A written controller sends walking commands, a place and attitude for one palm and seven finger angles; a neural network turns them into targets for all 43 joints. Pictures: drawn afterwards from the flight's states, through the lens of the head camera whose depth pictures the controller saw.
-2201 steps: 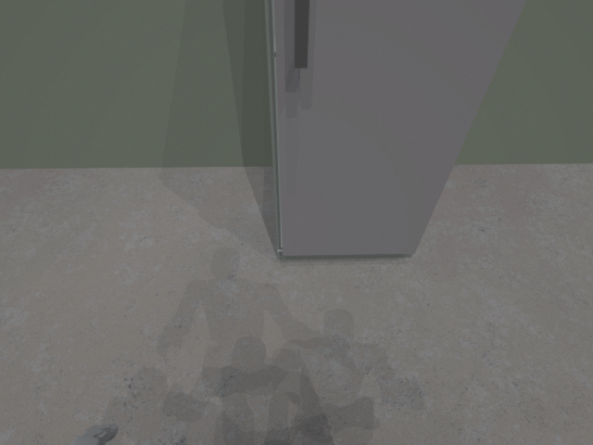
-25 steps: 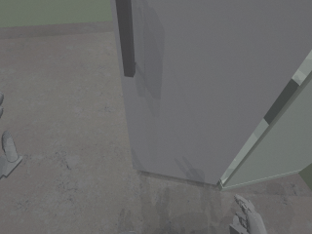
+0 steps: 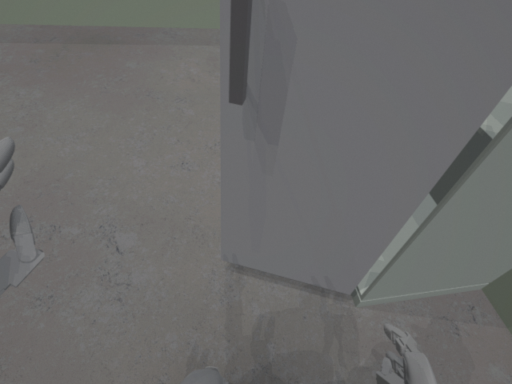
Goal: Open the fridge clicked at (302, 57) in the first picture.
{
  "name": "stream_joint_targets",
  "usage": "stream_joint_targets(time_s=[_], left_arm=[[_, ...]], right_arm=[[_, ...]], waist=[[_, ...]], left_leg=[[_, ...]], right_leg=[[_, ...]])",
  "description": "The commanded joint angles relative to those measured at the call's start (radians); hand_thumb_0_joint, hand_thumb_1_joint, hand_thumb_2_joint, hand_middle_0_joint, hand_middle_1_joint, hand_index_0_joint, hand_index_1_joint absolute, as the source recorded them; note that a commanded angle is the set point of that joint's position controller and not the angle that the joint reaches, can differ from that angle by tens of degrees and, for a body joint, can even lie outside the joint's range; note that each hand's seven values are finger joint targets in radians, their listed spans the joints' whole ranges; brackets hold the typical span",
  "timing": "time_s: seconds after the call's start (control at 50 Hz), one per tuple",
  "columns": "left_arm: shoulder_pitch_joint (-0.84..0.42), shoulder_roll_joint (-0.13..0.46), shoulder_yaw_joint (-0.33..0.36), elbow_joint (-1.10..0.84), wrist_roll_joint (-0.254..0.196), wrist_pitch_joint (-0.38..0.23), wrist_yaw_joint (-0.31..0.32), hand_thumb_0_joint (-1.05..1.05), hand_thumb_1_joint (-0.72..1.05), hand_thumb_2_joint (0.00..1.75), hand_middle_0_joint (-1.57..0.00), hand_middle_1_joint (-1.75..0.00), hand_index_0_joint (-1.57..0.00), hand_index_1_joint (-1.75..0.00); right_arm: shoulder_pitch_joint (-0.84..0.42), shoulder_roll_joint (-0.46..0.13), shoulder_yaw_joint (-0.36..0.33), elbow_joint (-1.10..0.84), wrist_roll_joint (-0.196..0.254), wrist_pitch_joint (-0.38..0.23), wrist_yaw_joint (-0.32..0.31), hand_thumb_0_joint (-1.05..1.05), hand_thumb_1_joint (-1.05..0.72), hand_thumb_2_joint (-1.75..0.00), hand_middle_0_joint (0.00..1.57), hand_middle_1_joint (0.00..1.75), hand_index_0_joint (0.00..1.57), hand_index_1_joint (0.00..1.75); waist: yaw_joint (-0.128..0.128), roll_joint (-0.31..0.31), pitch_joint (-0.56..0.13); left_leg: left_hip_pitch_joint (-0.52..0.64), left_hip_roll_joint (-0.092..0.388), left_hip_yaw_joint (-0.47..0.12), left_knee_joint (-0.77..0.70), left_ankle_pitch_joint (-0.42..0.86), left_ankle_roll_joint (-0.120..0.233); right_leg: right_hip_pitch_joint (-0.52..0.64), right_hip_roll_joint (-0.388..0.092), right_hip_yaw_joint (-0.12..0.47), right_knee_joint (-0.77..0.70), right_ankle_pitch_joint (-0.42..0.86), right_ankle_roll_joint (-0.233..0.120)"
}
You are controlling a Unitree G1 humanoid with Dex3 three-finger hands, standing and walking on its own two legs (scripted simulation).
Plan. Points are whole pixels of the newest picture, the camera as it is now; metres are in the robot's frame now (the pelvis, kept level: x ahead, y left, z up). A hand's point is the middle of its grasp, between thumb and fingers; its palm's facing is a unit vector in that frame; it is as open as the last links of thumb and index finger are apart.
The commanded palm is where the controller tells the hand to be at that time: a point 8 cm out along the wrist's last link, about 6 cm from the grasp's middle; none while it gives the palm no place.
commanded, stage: step back with the hand held close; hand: left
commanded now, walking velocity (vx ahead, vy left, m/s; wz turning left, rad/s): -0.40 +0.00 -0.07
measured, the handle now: (243, 30) +0.63 +0.10 +0.25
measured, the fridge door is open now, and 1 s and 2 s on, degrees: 66 66 66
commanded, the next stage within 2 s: stop stepping back and stand still in 0.22 s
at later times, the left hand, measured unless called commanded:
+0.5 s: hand (15, 320) +0.13 +0.24 +0.19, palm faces +0.27 -0.86 -0.43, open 7.4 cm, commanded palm +0.07 +0.29 +0.19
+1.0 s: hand out of the picture +0.10 +0.30 +0.19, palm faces +0.41 -0.82 -0.40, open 7.4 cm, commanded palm +0.06 +0.34 +0.19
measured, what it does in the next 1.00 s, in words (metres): walks backwards: right foot, then right foot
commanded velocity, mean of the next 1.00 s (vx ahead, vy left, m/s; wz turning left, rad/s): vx -0.03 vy -0.03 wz -0.02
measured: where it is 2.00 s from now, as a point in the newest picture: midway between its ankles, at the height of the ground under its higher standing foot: outside the picture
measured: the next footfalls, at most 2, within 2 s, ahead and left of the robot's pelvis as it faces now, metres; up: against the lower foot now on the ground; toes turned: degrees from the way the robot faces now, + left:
right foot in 0.36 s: -0.17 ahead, -0.12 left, +0.00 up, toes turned -5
right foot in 0.80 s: -0.13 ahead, -0.05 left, +0.00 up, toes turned -5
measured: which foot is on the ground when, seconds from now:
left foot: down 0.00-0.82, up 0.84-0.98, down 1.00-1.00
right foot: down 0.00-0.06, up 0.08-0.34, down 0.36-0.68, up 0.70-0.78, down 0.80-1.00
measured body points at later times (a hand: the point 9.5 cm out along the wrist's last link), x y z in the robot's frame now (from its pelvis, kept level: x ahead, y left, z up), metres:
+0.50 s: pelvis -0.10 +0.01 +0.00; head -0.11 +0.04 +0.45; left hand +0.11 +0.28 +0.21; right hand +0.03 -0.24 -0.07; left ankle +0.07 +0.09 -0.72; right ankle -0.21 -0.12 -0.73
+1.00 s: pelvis -0.11 +0.05 +0.00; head -0.14 +0.06 +0.45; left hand +0.07 +0.34 +0.21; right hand +0.00 -0.20 -0.08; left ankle -0.05 +0.16 -0.73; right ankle -0.17 -0.06 -0.73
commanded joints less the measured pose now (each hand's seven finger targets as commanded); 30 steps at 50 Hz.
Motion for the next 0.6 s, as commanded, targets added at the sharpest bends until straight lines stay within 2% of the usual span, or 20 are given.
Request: stream_joint_targets(time_s=[0.0,0.02,0.04,0.06,0.08,0.12,0.2,0.24,0.26,0.28,0.32,0.34,0.36,0.38,0.4,0.44,0.46,0.5,0.54,0.58], left_arm=[[-0.111,0.216,0.123,-0.181,-0.015,-0.040,0.025,0.00,0.90,0.90,-0.20,-0.30,-0.20,-0.30],[-0.122,0.211,0.133,-0.197,-0.012,-0.049,0.021,0.00,0.90,0.90,-0.20,-0.30,-0.20,-0.30],[-0.131,0.216,0.158,-0.197,-0.006,-0.059,0.018,0.00,0.90,0.90,-0.20,-0.30,-0.20,-0.30],[-0.098,0.236,0.185,-0.183,-0.007,-0.077,0.005,0.00,0.90,0.90,-0.20,-0.30,-0.20,-0.30],[-0.085,0.222,0.197,-0.169,-0.004,-0.069,0.002,0.00,0.90,0.90,-0.20,-0.30,-0.20,-0.30],[-0.063,0.181,0.163,-0.187,-0.015,-0.068,-0.001,0.00,0.90,0.90,-0.20,-0.30,-0.20,-0.30],[-0.032,0.145,0.078,-0.248,-0.042,-0.050,0.002,0.00,0.90,0.90,-0.20,-0.30,-0.20,-0.30],[-0.069,0.162,0.077,-0.248,-0.046,-0.048,0.004,0.00,0.90,0.90,-0.20,-0.30,-0.20,-0.30],[-0.056,0.194,0.104,-0.239,-0.044,-0.048,0.006,0.00,0.90,0.90,-0.20,-0.30,-0.20,-0.30],[-0.081,0.202,0.095,-0.236,-0.050,-0.054,-0.001,0.00,0.90,0.90,-0.20,-0.30,-0.20,-0.30],[-0.100,0.265,0.145,-0.194,-0.057,-0.058,0.006,0.00,0.90,0.90,-0.20,-0.30,-0.20,-0.30],[-0.094,0.290,0.171,-0.169,-0.060,-0.053,0.012,0.00,0.90,0.90,-0.20,-0.30,-0.20,-0.30],[-0.152,0.265,0.128,-0.221,-0.057,-0.045,0.008,0.00,0.90,0.90,-0.20,-0.30,-0.20,-0.30],[-0.071,0.253,0.148,-0.166,-0.057,-0.014,0.011,0.00,0.90,0.90,-0.20,-0.30,-0.20,-0.30],[-0.006,0.239,0.150,-0.143,-0.060,0.014,0.009,0.00,0.90,0.90,-0.20,-0.30,-0.20,-0.30],[0.008,0.237,0.148,-0.147,-0.069,0.034,0.004,0.00,0.90,0.90,-0.20,-0.30,-0.20,-0.30],[0.020,0.251,0.158,-0.115,-0.075,0.040,0.003,0.00,0.90,0.90,-0.20,-0.30,-0.20,-0.30],[0.011,0.236,0.141,-0.096,-0.069,0.034,0.006,0.00,0.90,0.90,-0.20,-0.30,-0.20,-0.30],[-0.059,0.235,0.132,-0.115,-0.062,0.028,0.011,0.00,0.90,0.90,-0.20,-0.30,-0.20,-0.30],[-0.150,0.232,0.124,-0.119,-0.052,0.024,0.012,0.00,0.90,0.90,-0.20,-0.30,-0.20,-0.30]], right_arm=[[-0.065,-0.125,-0.041,-0.153,-0.001,-0.037,-0.023,0.00,-0.90,-0.90,0.20,0.30,0.20,0.30],[-0.080,-0.152,-0.048,-0.171,0.002,-0.041,-0.032,0.00,-0.90,-0.90,0.20,0.30,0.20,0.30],[-0.084,-0.152,-0.057,-0.176,0.008,-0.053,-0.035,0.00,-0.90,-0.90,0.20,0.30,0.20,0.30],[-0.086,-0.150,-0.067,-0.176,0.004,-0.073,-0.032,0.00,-0.90,-0.90,0.20,0.30,0.20,0.30],[-0.086,-0.150,-0.072,-0.179,-0.009,-0.081,-0.028,0.00,-0.90,-0.90,0.20,0.30,0.20,0.30],[-0.070,-0.142,-0.079,-0.161,-0.008,-0.092,-0.009,0.00,-0.90,-0.90,0.20,0.30,0.20,0.30],[-0.070,-0.124,-0.058,-0.135,-0.005,-0.113,0.010,0.00,-0.90,-0.90,0.20,0.30,0.20,0.30],[-0.066,-0.125,-0.053,-0.114,-0.014,-0.109,0.008,0.00,-0.90,-0.90,0.20,0.30,0.20,0.30],[-0.056,-0.123,-0.054,-0.104,-0.020,-0.097,0.004,0.00,-0.90,-0.90,0.20,0.30,0.20,0.30],[-0.064,-0.112,-0.047,-0.109,-0.020,-0.081,0.001,0.00,-0.90,-0.90,0.20,0.30,0.20,0.30],[-0.077,-0.097,-0.037,-0.111,-0.017,-0.059,-0.013,0.00,-0.90,-0.90,0.20,0.30,0.20,0.30],[-0.094,-0.100,-0.028,-0.120,-0.024,-0.065,-0.022,0.00,-0.90,-0.90,0.20,0.30,0.20,0.30],[-0.085,-0.110,-0.043,-0.111,-0.007,-0.071,-0.028,0.00,-0.90,-0.90,0.20,0.30,0.20,0.30],[-0.073,-0.119,-0.046,-0.124,0.002,-0.071,-0.034,0.00,-0.90,-0.90,0.20,0.30,0.20,0.30],[-0.080,-0.113,-0.035,-0.135,0.008,-0.060,-0.037,0.00,-0.90,-0.90,0.20,0.30,0.20,0.30],[-0.104,-0.120,-0.027,-0.151,0.015,-0.047,-0.040,0.00,-0.90,-0.90,0.20,0.30,0.20,0.30],[-0.110,-0.129,-0.029,-0.152,0.014,-0.048,-0.041,0.00,-0.90,-0.90,0.20,0.30,0.20,0.30],[-0.097,-0.131,-0.028,-0.139,0.012,-0.040,-0.047,0.00,-0.90,-0.90,0.20,0.30,0.20,0.30],[-0.073,-0.129,-0.028,-0.120,0.007,-0.042,-0.051,0.00,-0.90,-0.90,0.20,0.30,0.20,0.30],[-0.063,-0.135,-0.025,-0.108,0.004,-0.058,-0.053,0.00,-0.90,-0.90,0.20,0.30,0.20,0.30]], waist=[[-0.045,0.059,-0.079],[-0.036,0.218,-0.093],[-0.023,0.269,-0.148],[-0.027,0.351,-0.209],[-0.027,0.333,-0.176],[-0.021,0.205,-0.145],[-0.016,0.262,-0.202],[-0.017,0.292,-0.222],[-0.020,0.283,-0.234],[-0.020,0.208,-0.224],[-0.029,0.012,-0.226],[-0.022,-0.005,-0.216],[-0.032,-0.063,-0.262],[-0.040,-0.095,-0.237],[-0.042,-0.037,-0.234],[-0.046,0.052,-0.150],[-0.047,0.067,-0.079],[-0.060,0.072,0.035],[-0.070,-0.002,0.073],[-0.075,0.008,0.085]], left_leg=[[0.205,0.061,-0.094,-0.287,0.098,0.028],[0.085,0.165,-0.203,-0.396,0.131,0.075],[-0.037,0.257,-0.252,-0.453,0.096,0.121],[-0.123,0.337,-0.361,-0.590,-0.154,0.157],[-0.203,0.386,-0.421,-0.638,-0.322,0.198],[-0.025,0.346,-0.330,-0.553,-0.146,0.194],[0.237,0.270,-0.243,-0.579,-0.067,0.102],[0.287,0.252,-0.208,-0.557,0.008,0.039],[0.337,0.230,-0.179,-0.507,0.151,0.007],[0.379,0.198,-0.123,-0.428,0.258,-0.015],[0.480,0.103,-0.009,-0.172,0.170,-0.039],[0.463,0.084,0.025,-0.135,0.121,-0.037],[0.471,0.040,0.019,-0.095,0.121,-0.037],[0.454,0.041,0.004,-0.102,0.197,-0.020],[0.469,0.045,-0.003,-0.126,0.238,-0.009],[0.421,0.053,-0.042,-0.220,0.118,-0.008],[0.382,0.046,-0.060,-0.237,0.016,-0.025],[0.353,0.030,-0.058,-0.156,-0.082,-0.046],[0.350,0.028,-0.059,-0.042,-0.050,-0.041],[0.310,0.037,-0.070,-0.079,-0.019,-0.029]], right_leg=[[-0.098,-0.122,0.115,-0.097,0.125,-0.058],[0.022,-0.010,0.039,0.035,0.090,-0.011],[0.188,0.045,-0.015,0.178,0.073,0.010],[0.265,0.081,-0.014,0.358,-0.124,0.011],[0.261,0.089,0.004,0.523,-0.186,0.011],[0.104,0.067,-0.001,0.479,-0.242,-0.003],[0.073,0.060,-0.090,0.109,-0.340,-0.028],[0.142,0.040,-0.100,-0.147,-0.249,-0.050],[0.157,0.018,-0.084,-0.264,-0.164,-0.058],[0.132,-0.021,-0.048,-0.341,-0.113,-0.071],[-0.068,-0.199,0.080,-0.349,0.033,-0.127],[-0.095,-0.234,0.058,-0.328,0.052,-0.120],[-0.070,-0.219,0.035,-0.278,0.028,-0.130],[-0.053,-0.180,0.007,-0.228,0.092,-0.117],[-0.058,-0.145,-0.024,-0.196,0.064,-0.094],[-0.074,-0.087,-0.052,-0.232,-0.183,-0.076],[-0.120,-0.079,-0.062,-0.272,-0.372,-0.091],[-0.252,-0.099,-0.027,-0.318,-0.563,-0.128],[-0.322,-0.138,0.002,-0.314,-0.582,-0.150],[-0.268,-0.128,-0.040,-0.246,-0.502,-0.135]])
